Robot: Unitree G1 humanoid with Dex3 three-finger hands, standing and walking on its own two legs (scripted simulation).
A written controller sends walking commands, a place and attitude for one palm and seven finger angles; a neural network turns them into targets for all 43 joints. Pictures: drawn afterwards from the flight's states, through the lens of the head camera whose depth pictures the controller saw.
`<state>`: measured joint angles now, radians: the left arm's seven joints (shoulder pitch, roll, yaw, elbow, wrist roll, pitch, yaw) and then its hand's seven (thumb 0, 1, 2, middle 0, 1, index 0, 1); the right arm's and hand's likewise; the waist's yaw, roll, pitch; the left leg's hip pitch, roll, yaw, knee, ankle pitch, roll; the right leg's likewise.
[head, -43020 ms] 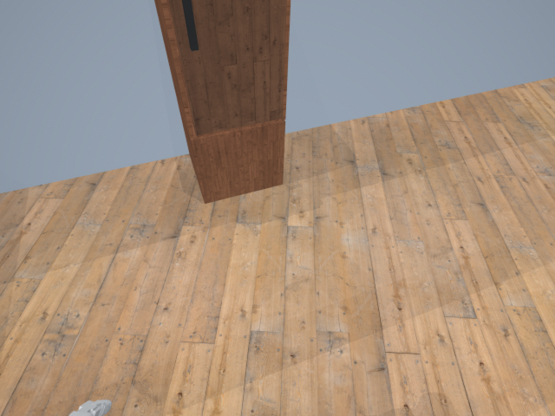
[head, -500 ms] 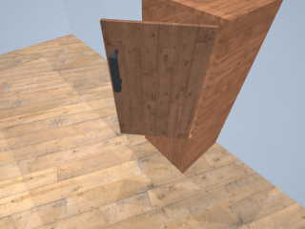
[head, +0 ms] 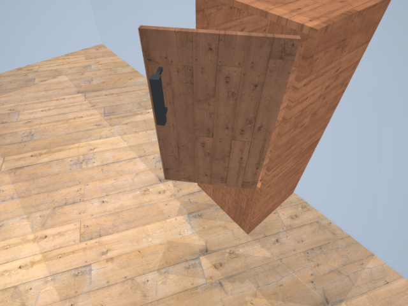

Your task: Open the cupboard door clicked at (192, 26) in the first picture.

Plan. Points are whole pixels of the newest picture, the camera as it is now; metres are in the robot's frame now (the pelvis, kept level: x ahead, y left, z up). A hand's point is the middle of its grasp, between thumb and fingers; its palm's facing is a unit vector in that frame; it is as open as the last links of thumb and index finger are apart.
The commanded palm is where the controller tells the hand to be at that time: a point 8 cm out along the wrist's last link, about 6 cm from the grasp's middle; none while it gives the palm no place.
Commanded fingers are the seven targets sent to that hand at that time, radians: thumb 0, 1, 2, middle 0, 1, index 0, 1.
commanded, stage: raise the hand with hooked fingers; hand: left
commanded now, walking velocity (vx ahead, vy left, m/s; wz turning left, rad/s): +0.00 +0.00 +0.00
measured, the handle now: (160, 96) +0.60 +0.16 +0.08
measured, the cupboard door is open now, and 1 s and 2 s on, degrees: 42 42 42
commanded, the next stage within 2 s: none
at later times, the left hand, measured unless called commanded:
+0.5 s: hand (99, 279) +0.17 +0.21 -0.02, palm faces +0.06 -1.00 -0.07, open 9.5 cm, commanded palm +0.15 +0.26 -0.01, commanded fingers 0.00 0.20 0.60 -0.25 -0.75 -0.25 -0.75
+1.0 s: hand (80, 234) +0.23 +0.25 +0.03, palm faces -0.02 -1.00 -0.06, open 12.5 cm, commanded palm +0.20 +0.31 +0.05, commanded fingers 0.00 -0.38 0.35 -0.29 -1.12 -0.29 -1.12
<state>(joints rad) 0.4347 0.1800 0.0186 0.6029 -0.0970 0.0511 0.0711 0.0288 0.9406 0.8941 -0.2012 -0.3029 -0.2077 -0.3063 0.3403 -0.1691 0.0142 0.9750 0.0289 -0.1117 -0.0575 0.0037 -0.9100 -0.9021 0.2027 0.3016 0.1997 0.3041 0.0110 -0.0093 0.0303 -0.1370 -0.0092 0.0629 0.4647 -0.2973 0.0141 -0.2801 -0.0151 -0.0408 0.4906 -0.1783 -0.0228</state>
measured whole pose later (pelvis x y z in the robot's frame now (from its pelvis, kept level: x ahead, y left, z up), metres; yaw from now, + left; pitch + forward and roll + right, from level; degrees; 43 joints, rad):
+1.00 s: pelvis +0.01 +0.01 -0.04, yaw +3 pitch +8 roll -2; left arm 0.25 0.36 0.32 0.07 -0.36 -0.25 -0.45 0.00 -0.16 0.44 -0.27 -0.98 -0.28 -0.98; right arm 0.28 -0.29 0.02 0.54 0.05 -0.26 -0.07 0.01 -0.91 -0.90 0.20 0.30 0.20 0.30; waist 0.00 0.01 -0.07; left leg -0.54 0.00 0.00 0.90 -0.50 0.03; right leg -0.62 -0.02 -0.09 0.83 -0.35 -0.01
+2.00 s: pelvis +0.01 +0.00 -0.02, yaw +2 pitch +4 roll -1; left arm -0.11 0.46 0.44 0.37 -0.35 -0.10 -0.57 -0.01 -0.50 0.30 -0.30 -1.20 -0.30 -1.20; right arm 0.28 -0.28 0.06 0.56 0.05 -0.21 -0.09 0.01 -0.90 -0.90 0.20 0.30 0.20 0.30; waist 0.02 0.03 -0.04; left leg -0.34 0.00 0.01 0.68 -0.40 0.02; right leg -0.43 -0.01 -0.08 0.63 -0.26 -0.02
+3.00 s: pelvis +0.01 +0.01 -0.02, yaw +0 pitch +12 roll -1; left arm -0.73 0.56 0.41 1.01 -0.21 -0.23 -0.51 -0.01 -0.50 0.30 -0.30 -1.20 -0.30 -1.20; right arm 0.38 -0.29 0.05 0.60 0.04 -0.06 -0.06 0.01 -0.91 -0.90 0.21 0.30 0.20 0.30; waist -0.09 0.00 -0.06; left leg -0.53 0.01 0.04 0.74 -0.42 0.02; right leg -0.64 0.00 -0.05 0.68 -0.26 -0.02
